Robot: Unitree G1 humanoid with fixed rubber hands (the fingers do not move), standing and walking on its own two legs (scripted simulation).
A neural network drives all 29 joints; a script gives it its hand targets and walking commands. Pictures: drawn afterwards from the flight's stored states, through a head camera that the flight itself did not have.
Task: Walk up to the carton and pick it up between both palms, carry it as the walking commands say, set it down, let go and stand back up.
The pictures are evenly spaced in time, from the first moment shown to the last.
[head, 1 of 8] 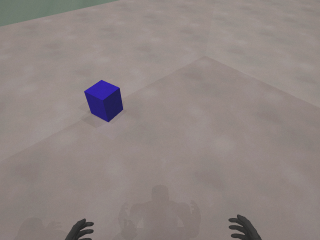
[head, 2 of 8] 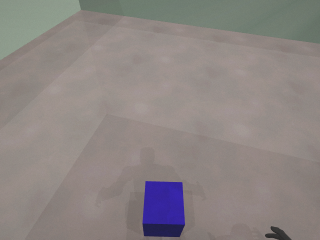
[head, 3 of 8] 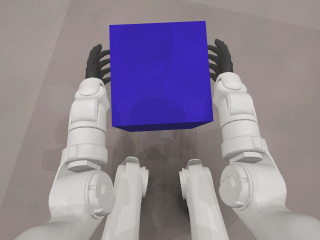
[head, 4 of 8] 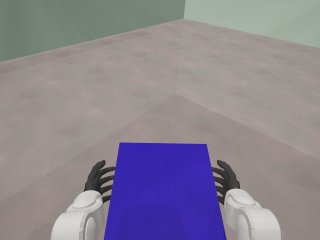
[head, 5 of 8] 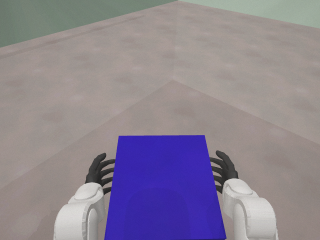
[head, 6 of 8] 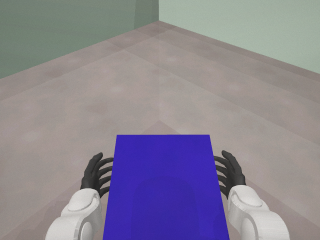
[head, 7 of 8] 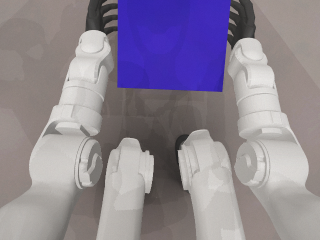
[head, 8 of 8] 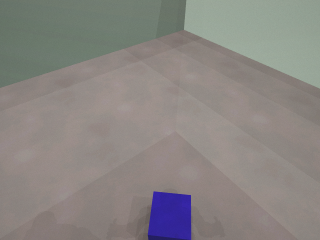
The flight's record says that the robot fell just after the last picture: no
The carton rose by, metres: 0.68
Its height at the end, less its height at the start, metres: +0.00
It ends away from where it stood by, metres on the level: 3.78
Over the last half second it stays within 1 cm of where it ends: yes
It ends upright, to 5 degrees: yes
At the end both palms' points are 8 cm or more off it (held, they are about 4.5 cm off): yes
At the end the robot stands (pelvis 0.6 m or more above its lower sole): yes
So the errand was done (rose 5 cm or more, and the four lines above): yes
